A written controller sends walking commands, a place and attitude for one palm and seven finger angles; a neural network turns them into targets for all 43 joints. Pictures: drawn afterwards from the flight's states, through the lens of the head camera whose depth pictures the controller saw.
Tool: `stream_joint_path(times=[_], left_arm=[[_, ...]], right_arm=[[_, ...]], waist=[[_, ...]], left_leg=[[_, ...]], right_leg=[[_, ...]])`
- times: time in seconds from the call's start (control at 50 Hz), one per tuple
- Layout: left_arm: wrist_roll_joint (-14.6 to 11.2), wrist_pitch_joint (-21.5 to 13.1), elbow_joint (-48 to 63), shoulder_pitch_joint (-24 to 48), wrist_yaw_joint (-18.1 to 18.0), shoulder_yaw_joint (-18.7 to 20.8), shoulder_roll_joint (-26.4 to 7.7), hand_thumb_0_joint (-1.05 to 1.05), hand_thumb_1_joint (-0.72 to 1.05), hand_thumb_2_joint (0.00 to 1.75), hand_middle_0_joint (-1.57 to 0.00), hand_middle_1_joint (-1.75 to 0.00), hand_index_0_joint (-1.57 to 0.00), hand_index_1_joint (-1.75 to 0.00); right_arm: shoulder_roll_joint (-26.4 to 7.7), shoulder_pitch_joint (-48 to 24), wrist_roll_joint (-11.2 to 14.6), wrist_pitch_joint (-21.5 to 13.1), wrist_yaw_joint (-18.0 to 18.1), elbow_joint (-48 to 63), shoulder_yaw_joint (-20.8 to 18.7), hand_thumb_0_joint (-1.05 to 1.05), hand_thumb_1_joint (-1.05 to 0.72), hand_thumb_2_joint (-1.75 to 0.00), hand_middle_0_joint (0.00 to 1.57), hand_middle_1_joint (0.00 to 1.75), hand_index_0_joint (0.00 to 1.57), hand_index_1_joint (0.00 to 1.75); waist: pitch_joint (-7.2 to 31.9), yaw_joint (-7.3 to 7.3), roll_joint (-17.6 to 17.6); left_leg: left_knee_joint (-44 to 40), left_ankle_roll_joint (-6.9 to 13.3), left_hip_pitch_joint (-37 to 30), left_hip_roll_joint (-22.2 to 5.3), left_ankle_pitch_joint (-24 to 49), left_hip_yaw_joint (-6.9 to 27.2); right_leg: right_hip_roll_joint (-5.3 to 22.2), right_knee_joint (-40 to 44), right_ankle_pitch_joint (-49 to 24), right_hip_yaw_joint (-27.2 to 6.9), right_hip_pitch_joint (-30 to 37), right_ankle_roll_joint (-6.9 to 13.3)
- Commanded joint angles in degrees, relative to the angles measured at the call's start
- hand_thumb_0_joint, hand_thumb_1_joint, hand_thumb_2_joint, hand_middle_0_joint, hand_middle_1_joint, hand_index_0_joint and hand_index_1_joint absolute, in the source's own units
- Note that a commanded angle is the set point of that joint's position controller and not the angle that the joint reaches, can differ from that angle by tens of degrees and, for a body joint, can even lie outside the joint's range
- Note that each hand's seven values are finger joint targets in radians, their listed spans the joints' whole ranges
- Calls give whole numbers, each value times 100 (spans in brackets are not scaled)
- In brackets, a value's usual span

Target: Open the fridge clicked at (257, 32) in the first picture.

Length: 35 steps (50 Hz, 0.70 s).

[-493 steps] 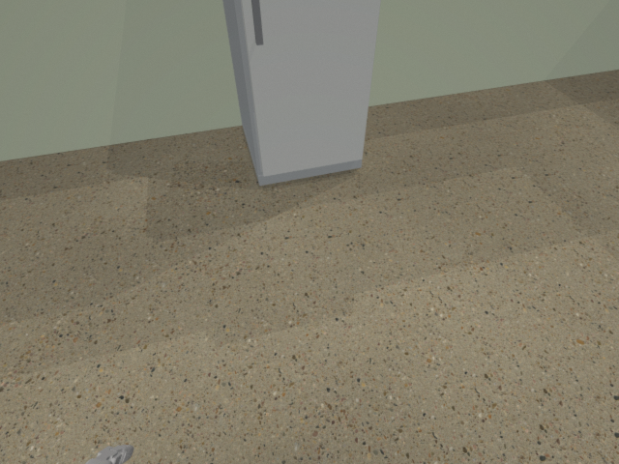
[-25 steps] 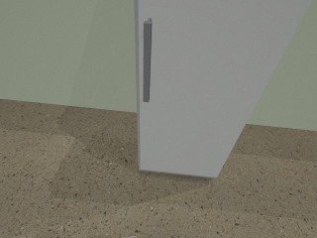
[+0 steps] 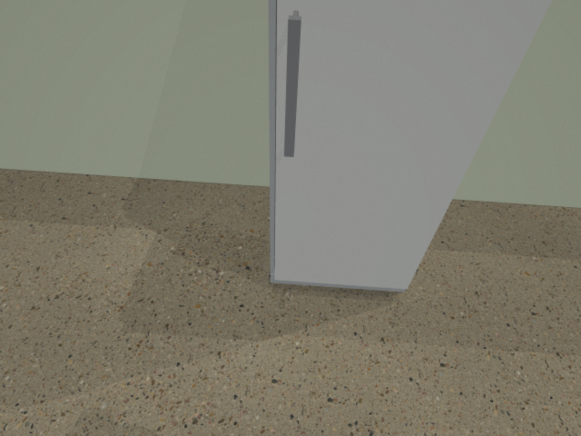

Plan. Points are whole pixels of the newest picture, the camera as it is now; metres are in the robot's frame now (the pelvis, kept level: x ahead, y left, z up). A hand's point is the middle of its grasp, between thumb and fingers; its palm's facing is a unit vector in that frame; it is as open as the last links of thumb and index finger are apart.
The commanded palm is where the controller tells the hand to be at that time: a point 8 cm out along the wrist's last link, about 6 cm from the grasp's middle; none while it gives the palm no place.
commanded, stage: look again from close up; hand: left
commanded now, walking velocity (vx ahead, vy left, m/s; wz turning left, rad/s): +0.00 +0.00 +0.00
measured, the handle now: (292, 91) +0.77 +0.05 +0.12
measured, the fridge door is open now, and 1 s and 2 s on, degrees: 0 0 0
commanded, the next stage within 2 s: shuffle to correct the standing spot in 0.54 s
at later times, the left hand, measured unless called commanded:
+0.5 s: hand out of the picture -0.06 +0.16 -0.17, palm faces +0.04 -0.99 -0.15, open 7.4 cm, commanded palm none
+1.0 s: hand out of the picture +0.02 +0.16 -0.17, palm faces +0.05 -0.98 -0.17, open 7.4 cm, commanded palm none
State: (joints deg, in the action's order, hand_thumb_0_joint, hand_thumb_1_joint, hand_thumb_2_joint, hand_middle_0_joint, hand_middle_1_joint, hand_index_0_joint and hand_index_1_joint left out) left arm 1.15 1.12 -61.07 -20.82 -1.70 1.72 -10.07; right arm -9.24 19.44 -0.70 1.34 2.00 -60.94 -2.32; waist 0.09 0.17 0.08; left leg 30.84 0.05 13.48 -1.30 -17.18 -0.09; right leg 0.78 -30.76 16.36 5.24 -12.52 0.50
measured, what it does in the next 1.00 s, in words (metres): shifts its weight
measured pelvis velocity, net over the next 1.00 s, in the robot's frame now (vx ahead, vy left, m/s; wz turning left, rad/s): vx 0.06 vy -0.01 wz -0.02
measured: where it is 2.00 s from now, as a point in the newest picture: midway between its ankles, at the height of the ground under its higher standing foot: (316, 414)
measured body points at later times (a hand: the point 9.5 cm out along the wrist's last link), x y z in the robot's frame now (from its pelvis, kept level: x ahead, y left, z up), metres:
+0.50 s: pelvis -0.02 +0.01 +0.01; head -0.01 +0.01 +0.46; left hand -0.06 +0.22 -0.15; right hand -0.04 -0.20 -0.15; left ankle +0.01 +0.12 -0.73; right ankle +0.00 -0.11 -0.73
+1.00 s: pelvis +0.06 -0.01 +0.00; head +0.06 -0.01 +0.45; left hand +0.02 +0.21 -0.16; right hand +0.01 -0.22 -0.17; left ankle +0.01 +0.12 -0.73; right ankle +0.00 -0.11 -0.73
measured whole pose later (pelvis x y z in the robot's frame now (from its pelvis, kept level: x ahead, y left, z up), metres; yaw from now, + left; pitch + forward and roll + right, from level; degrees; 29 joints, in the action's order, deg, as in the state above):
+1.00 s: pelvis +0.06 -0.01 +0.00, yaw -1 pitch +2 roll +0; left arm 1.8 -1.6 -62.8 -23.2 0.2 2.9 -7.3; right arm -7.2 22.2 -1.4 -0.8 1.8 -63.0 -1.5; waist 2.0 -0.1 0.8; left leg 34.4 0.4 14.4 -1.3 -22.3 -1.5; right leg 0.2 -33.7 22.3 2.8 -13.6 1.1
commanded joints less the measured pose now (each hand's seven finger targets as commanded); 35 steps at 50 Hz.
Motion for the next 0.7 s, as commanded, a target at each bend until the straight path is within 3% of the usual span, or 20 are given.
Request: stream_joint_path(times=[0.0, 0.02, 0.1, 0.16, 0.26, 0.34, 0.48, 0.62, 0.68], left_arm=[[-17, -27, 47, -293, 52, 66, -283, 0, 90, 90, -20, -30, -20, -30], [-15, -8, 41, -286, 37, 57, -299, 0, 90, 90, -20, -30, -20, -30], [12, -41, -42, -401, 37, 26, -193, 0, 90, 90, -20, -30, -20, -30], [13, -82, -60, -360, 29, 37, -212, 0, 90, 90, -20, -30, -20, -30], [22, -133, -55, -374, -5, 41, -198, 0, 90, 90, -20, -30, -20, -30], [10, -172, -31, -344, -21, 48, -191, 0, 90, 90, -20, -30, -20, -30], [9, -210, -87, -441, -15, 22, -87, 0, 90, 90, -20, -30, -20, -30], [-4, -263, -133, -393, -33, -15, -60, 0, 90, 90, -20, -30, -20, -30], [25, -224, -164, -420, 10, 14, -66, 0, 90, 90, -20, -30, -20, -30]], right_arm=[[-572, -138, -69, -207, 20, 164, 42, 0, -90, -90, 20, 30, 20, 30], [-634, -76, -47, -212, 18, 127, 27, 0, -90, -90, 20, 30, 20, 30], [-582, -73, -40, -175, 6, 19, 29, 0, -90, -90, 20, 30, 20, 30], [-468, 60, -45, -167, -9, -74, 33, 0, -90, -90, 20, 30, 20, 30], [-271, 258, -48, -110, -33, -143, 41, 0, -90, -90, 20, 30, 20, 30], [-156, 387, -45, -112, -40, -163, 56, 0, -90, -90, 20, 30, 20, 30], [-164, 303, -34, -182, -17, -104, 74, 0, -90, -90, 20, 30, 20, 30], [-200, 242, -3, -241, -1, -98, 93, 0, -90, -90, 20, 30, 20, 30], [-240, 301, -62, -214, 3, -155, 78, 0, -90, -90, 20, 30, 20, 30]], waist=[[-712, 214, 549], [-551, 232, 730], [-464, 229, 220], [-470, 156, 202], [-782, 33, -112], [-670, -58, -227], [-507, -31, 159], [-268, -27, -28], [-327, -35, -29]], left_leg=[[-2146, 346, 1005, -788, -1129, 1264], [-2297, 316, 1021, -815, -1318, 1293], [-2192, 286, 998, -663, -1409, 985], [-2071, 241, 886, -539, -1200, 860], [-1561, 186, 778, -317, -840, 534], [-1205, 170, 500, -247, -418, 375], [-1245, 176, 501, -342, -183, 431], [-1028, 159, 163, -374, 751, 348], [-1254, 199, 313, -386, -894, 440]], right_leg=[[255, 468, -80, -405, 405, -26], [230, 357, -69, -405, 543, -33], [281, 642, -108, -456, 664, -63], [330, 814, -14, -518, 545, -34], [472, 1225, 646, -782, -106, 26], [555, 1328, 833, -935, -453, 95], [488, 1062, 187, -832, -286, 104], [543, 981, -509, -783, -105, 104], [442, 980, 940, -790, -183, 114]])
